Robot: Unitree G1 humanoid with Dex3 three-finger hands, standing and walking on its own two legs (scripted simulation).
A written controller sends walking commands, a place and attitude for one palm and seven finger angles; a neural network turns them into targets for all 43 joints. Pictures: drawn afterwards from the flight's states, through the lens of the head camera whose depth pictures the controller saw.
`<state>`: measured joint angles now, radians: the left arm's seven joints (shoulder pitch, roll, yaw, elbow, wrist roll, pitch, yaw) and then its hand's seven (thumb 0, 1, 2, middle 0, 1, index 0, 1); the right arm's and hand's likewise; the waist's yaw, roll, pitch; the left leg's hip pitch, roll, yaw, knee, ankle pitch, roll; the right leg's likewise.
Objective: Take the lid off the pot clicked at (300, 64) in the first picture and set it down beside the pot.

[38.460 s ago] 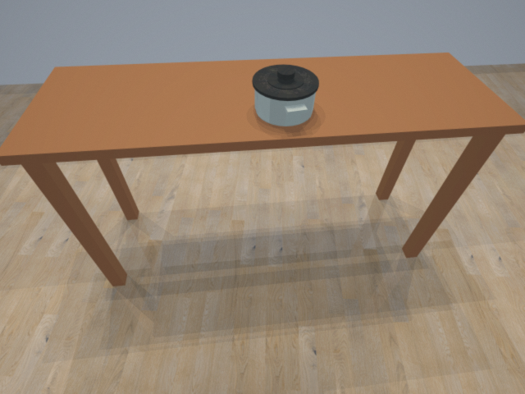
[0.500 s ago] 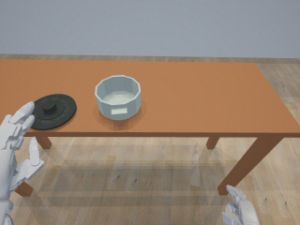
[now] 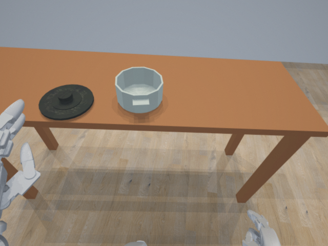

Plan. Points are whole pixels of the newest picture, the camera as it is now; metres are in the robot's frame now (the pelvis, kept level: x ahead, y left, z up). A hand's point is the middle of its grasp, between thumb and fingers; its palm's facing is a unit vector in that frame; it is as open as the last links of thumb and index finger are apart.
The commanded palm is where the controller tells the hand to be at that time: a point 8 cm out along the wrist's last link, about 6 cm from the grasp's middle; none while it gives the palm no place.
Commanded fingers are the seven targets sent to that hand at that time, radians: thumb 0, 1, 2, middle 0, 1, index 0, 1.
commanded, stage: step back with the hand held close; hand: left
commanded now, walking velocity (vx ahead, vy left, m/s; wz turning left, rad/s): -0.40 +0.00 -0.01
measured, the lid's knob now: (65, 95) +0.55 +0.38 +0.02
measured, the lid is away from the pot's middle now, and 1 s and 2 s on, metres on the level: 0.25 0.25 0.25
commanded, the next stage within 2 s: stop stepping back and stand still in 0.56 s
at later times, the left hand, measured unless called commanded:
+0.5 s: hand (20, 198) +0.14 +0.22 +0.20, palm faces +0.24 -0.90 -0.36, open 7.4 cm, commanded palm +0.09 +0.28 +0.20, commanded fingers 0.00 0.90 0.90 -0.20 -0.30 -0.20 -0.30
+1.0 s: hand out of the picture +0.01 +0.27 +0.21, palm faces +0.37 -0.89 -0.28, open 7.4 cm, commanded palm -0.06 +0.31 +0.20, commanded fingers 0.00 0.90 0.90 -0.20 -0.30 -0.20 -0.30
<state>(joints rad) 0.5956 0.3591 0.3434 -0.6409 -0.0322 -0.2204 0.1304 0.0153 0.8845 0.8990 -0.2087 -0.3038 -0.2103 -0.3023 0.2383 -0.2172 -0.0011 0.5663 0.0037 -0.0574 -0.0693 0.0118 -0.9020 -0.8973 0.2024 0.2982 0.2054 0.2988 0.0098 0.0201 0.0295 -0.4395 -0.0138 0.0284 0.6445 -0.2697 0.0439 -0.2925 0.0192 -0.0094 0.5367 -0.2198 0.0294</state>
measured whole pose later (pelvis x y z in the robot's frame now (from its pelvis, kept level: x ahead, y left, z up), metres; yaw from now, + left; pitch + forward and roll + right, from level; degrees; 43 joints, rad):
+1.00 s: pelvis -0.23 +0.05 -0.01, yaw -7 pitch -2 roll -2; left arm 0.37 0.39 0.41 -0.56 -0.03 -0.19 0.15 0.01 0.88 0.90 -0.21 -0.30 -0.21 -0.30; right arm 0.27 -0.17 -0.01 0.61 0.02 -0.11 -0.07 0.01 -0.90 -0.90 0.20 0.30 0.20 0.30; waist -0.01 -0.05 -0.05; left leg -0.35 -0.01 -0.06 0.75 -0.38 0.02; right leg -0.56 0.00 0.01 1.12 -0.45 0.03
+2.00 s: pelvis -0.16 +0.06 +0.01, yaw +1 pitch +1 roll +0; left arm 0.29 0.24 0.02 0.99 0.01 0.04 0.01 0.01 0.93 0.90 -0.20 -0.30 -0.20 -0.30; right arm 0.32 -0.16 -0.01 0.96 -0.02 0.05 -0.03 0.01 -0.90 -0.90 0.20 0.30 0.20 0.30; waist 0.00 0.02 0.10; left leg -0.30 -0.01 0.00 0.51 -0.24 0.02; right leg -0.30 -0.02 0.00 0.65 -0.41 0.01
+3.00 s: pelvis -0.10 +0.03 +0.01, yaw -1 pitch -1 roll +0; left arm 0.26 0.14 0.02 1.11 0.00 0.00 0.05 0.01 0.92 0.90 -0.20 -0.30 -0.20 -0.30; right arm 0.28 -0.13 -0.03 1.10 -0.01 0.02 -0.05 0.00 -0.91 -0.90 0.20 0.30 0.20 0.30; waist -0.02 0.02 0.06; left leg -0.13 0.04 0.02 0.46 -0.32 -0.03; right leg -0.09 0.04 0.03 0.44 -0.33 -0.03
